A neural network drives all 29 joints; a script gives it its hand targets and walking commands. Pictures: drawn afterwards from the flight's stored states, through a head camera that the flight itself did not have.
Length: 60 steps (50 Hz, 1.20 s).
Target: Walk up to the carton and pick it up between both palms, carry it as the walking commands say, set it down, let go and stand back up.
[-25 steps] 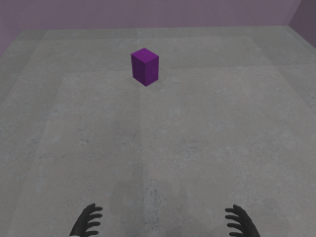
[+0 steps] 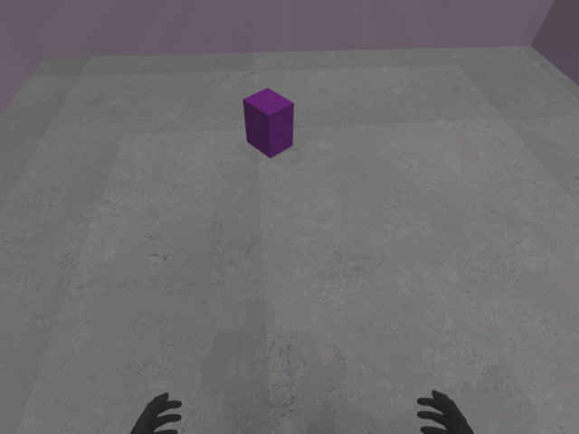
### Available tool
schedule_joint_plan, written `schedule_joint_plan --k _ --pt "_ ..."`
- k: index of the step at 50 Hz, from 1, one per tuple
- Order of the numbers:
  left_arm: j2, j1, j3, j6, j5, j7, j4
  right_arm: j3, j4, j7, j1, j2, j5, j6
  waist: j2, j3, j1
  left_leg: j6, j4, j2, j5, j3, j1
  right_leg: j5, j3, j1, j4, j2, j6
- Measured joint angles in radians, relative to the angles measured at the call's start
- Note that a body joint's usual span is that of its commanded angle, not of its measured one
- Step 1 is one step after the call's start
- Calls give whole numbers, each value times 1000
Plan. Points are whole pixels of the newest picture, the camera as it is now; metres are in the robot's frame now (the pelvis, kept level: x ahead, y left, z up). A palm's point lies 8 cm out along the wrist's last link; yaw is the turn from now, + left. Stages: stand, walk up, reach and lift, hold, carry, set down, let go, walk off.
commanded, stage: stand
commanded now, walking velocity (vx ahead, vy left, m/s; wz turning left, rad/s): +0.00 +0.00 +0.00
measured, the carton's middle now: (269, 123) +1.64 +0.13 -0.63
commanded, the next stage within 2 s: walk up in 0.24 s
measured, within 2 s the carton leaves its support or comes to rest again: neither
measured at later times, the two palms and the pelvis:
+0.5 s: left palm out of the picture +0.10 +0.23 -0.11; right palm out of the picture +0.10 -0.23 -0.10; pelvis +0.01 +0.00 +0.00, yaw +0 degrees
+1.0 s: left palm (139, 310) +0.32 +0.28 -0.10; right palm out of the picture +0.10 -0.20 -0.07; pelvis +0.17 +0.05 +0.02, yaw -1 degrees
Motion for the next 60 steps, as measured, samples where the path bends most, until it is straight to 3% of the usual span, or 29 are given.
schedule_joint_plan --k 22,27,31,34,37,39,42,45,48,52,57,59,60 --pt "-2 10 6 -5 -4 9 55 -13 50 -10 21 4 2 -4 0 -5 -1 -1 -30 1 10 1 17 7 1 14 -25 1 -3" --pt "14 81 -12 -47 22 -2 68 -10 49 20 89 -35 -36 -23 26 -56 10 24 101 0 -217 -18 -16 -192 -16 21 29 11 -53" --pt "46 138 0 -54 22 1 89 -17 31 38 102 -68 -34 -40 13 -39 36 12 200 -4 -203 33 -65 -195 -10 72 3 -20 -72" --pt "74 179 14 -48 13 -6 105 -19 -5 46 94 -87 -20 -58 -2 -24 47 -2 94 -1 -126 52 -53 -222 6 104 -18 -50 -62" --pt "96 194 21 -27 23 -18 111 -22 -35 25 102 -107 -18 -84 11 -18 16 13 27 9 -38 43 -27 -291 29 4 244 -31 -47" --pt "110 171 23 -13 35 -32 106 -19 -16 0 123 -95 -15 -76 -8 -10 4 36 34 10 -35 73 8 -261 26 -85 429 -23 -32" --pt "117 101 27 -13 39 -51 65 -14 13 -15 193 -81 -7 -72 -13 -22 -32 49 -62 17 -57 63 90 -157 -34 -199 508 -31 -3" --pt "116 18 26 -30 42 -56 29 -2 50 -16 262 -78 -4 -83 -13 -12 -63 40 -171 31 23 39 171 -11 -45 -293 500 -44 2" --pt "107 -29 20 -28 38 -55 18 5 85 -9 317 -67 -3 -91 -37 -4 -76 26 -224 32 -2 37 244 129 -36 -354 446 -57 -5" --pt "70 -64 2 -23 26 -58 11 7 118 2 366 -47 -2 -92 -56 12 -90 16 -264 30 -51 37 329 251 -74 -332 228 -59 -26" --pt "23 -115 -18 -36 21 -49 1 15 169 2 385 -36 -1 -87 -49 40 -114 -3 -216 29 -166 21 385 236 -126 -217 10 -17 -62" --pt "9 -126 -24 -53 23 -36 -6 18 188 1 394 -45 -2 -80 -27 40 -109 -3 -90 37 -250 4 355 165 -134 -147 -39 5 -81" --pt "2 -129 -22 -62 26 -25 -4 20 197 2 371 -52 -1 -72 -6 52 -96 8 60 50 -261 -2 300 109 -138 -155 4 20 -84"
